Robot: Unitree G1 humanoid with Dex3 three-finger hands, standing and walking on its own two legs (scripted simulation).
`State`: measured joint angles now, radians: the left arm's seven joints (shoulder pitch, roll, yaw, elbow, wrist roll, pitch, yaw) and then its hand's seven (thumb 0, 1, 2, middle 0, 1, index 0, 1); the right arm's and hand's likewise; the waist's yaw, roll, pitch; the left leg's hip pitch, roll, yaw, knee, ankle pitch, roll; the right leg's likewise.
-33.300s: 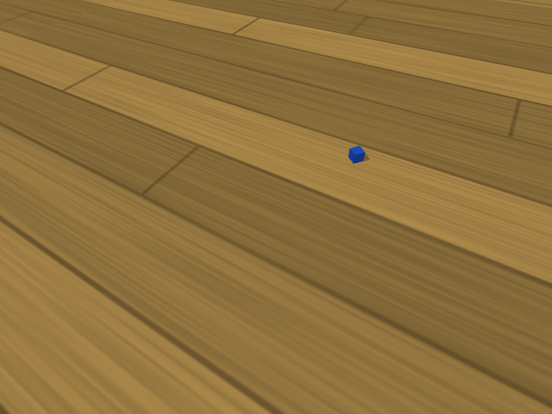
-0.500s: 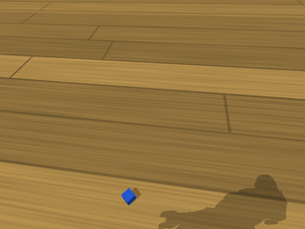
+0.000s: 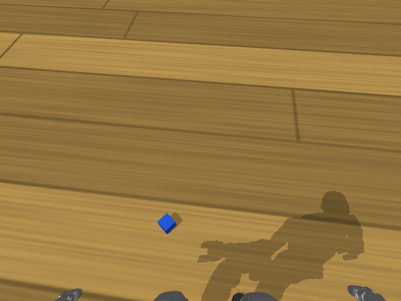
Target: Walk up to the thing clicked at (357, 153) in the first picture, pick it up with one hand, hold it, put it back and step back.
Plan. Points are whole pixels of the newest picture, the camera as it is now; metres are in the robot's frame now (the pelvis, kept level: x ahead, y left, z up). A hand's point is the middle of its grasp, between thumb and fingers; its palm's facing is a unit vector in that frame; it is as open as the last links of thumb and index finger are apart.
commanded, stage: step back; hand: left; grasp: from above
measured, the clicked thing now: (167, 223) +0.48 +0.19 -0.74
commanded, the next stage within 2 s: none
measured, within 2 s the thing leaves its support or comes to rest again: neither
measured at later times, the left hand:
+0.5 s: hand out of the picture +0.05 +0.29 -0.17, palm faces -0.11 -0.92 -0.38, open 7.4 cm
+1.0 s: hand out of the picture -0.07 +0.30 -0.17, palm faces -0.04 -0.93 -0.35, open 7.4 cm
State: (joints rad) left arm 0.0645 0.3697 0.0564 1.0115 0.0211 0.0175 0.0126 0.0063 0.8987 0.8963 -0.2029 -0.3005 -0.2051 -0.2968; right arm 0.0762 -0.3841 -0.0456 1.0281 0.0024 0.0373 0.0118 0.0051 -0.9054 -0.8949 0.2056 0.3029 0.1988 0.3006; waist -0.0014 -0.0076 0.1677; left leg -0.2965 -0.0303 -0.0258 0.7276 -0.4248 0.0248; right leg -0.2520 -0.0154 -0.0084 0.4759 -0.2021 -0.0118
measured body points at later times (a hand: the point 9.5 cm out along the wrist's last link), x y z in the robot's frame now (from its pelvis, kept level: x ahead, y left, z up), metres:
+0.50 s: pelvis -0.08 +0.04 -0.02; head -0.01 +0.04 +0.43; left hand +0.05 +0.34 -0.14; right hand +0.00 -0.27 -0.13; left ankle -0.05 +0.13 -0.74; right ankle -0.11 -0.08 -0.72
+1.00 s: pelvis -0.21 +0.05 -0.01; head -0.16 +0.08 +0.43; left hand -0.07 +0.35 -0.14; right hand -0.14 -0.27 -0.12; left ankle -0.20 +0.16 -0.74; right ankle -0.14 -0.07 -0.71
